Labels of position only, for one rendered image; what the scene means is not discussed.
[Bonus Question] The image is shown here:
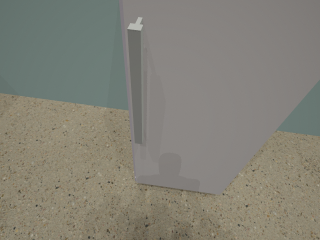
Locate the handle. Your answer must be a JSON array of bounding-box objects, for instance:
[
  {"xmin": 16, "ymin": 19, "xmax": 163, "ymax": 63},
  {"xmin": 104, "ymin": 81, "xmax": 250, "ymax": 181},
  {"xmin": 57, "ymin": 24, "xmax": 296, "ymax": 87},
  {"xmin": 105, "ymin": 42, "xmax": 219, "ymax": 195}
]
[{"xmin": 127, "ymin": 17, "xmax": 144, "ymax": 144}]

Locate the fridge door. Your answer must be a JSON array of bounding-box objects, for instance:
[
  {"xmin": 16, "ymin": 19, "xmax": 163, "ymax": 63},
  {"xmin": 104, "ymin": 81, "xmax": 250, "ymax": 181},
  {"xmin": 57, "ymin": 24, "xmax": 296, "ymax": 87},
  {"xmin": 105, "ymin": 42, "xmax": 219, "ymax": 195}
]
[{"xmin": 122, "ymin": 0, "xmax": 320, "ymax": 195}]

